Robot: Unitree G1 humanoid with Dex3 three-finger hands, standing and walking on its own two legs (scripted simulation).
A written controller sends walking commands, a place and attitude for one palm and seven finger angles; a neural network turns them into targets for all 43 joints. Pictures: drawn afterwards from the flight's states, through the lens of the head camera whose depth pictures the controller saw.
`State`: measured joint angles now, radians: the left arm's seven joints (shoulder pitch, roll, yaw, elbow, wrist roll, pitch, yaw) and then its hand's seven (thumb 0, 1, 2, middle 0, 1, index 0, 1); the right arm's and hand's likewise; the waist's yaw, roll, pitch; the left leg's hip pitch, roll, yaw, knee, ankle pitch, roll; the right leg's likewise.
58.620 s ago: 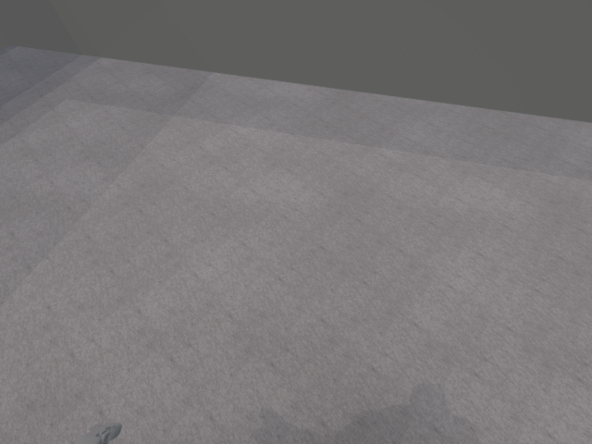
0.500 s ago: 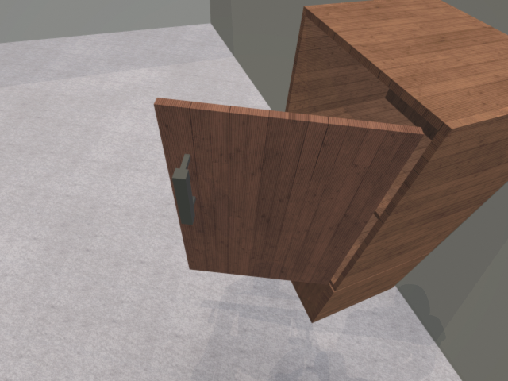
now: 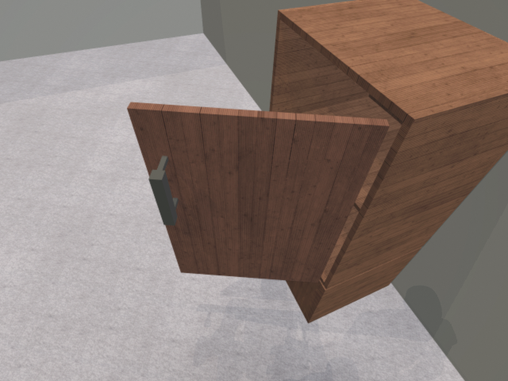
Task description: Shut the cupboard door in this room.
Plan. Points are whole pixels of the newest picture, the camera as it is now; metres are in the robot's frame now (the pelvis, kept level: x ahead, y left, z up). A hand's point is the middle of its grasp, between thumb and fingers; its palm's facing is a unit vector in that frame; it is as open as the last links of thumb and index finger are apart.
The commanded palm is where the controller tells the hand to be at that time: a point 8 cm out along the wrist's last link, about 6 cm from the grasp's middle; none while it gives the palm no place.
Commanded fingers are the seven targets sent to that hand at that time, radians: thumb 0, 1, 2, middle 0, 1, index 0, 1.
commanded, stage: come to a stop and stand still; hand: left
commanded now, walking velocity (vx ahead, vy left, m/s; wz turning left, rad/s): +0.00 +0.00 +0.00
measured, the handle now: (167, 191) +0.44 +0.20 +0.01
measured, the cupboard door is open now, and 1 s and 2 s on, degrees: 63 63 63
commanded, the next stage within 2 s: look again from close up in 0.28 s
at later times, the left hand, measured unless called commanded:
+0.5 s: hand out of the picture -0.03 +0.16 -0.18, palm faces +0.02 -0.99 -0.16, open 7.4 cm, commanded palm none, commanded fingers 0.00 0.90 0.90 -0.20 -0.30 -0.20 -0.30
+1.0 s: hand out of the picture +0.03 +0.20 -0.17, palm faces +0.03 -0.97 -0.22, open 7.4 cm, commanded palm none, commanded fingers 0.00 0.90 0.90 -0.20 -0.30 -0.20 -0.30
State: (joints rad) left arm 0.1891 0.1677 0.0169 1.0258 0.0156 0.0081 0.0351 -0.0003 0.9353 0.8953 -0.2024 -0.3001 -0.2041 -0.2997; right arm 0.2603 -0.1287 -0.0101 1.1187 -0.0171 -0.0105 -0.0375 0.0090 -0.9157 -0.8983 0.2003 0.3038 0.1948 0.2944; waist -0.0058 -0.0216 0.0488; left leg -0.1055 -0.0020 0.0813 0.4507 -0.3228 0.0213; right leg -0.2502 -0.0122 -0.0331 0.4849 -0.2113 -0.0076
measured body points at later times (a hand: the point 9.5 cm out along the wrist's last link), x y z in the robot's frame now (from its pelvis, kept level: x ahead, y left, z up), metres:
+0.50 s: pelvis -0.01 +0.00 +0.00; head +0.01 +0.00 +0.45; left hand -0.03 +0.21 -0.16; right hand -0.02 -0.22 -0.16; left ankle -0.05 +0.10 -0.74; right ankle +0.03 -0.11 -0.74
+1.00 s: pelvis -0.01 +0.01 +0.00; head -0.01 +0.02 +0.45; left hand +0.03 +0.25 -0.15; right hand +0.04 -0.22 -0.16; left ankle -0.05 +0.10 -0.74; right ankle +0.03 -0.11 -0.74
